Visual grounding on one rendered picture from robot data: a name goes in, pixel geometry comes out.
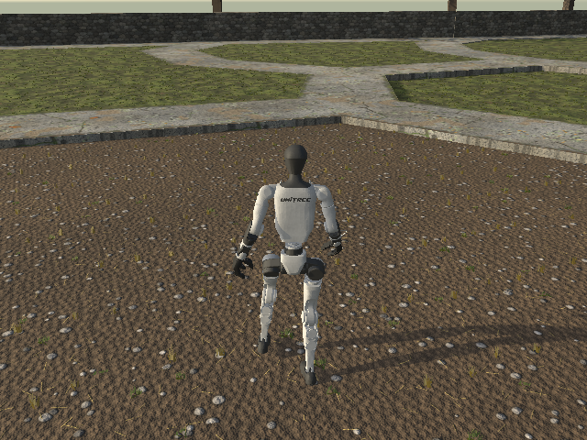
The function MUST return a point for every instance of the right robot upper arm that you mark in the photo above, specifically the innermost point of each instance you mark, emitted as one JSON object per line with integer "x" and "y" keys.
{"x": 323, "y": 194}

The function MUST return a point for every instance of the right robot hand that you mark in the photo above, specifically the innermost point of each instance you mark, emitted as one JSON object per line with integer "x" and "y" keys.
{"x": 332, "y": 252}

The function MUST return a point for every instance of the robot left thigh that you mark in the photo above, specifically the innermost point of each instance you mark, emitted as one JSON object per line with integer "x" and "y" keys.
{"x": 271, "y": 267}

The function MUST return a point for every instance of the robot left forearm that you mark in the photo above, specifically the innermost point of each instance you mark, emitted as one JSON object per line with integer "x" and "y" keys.
{"x": 246, "y": 244}

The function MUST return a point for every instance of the right robot foot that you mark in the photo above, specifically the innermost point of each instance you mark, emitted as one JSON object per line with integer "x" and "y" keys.
{"x": 310, "y": 377}

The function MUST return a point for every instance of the left robot upper arm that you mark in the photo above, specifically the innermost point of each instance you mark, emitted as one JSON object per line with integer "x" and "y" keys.
{"x": 265, "y": 193}

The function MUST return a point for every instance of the robot right forearm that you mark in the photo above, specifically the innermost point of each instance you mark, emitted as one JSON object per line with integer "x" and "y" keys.
{"x": 335, "y": 237}

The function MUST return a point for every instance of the left robot hand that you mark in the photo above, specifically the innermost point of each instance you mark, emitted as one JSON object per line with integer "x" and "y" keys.
{"x": 237, "y": 263}

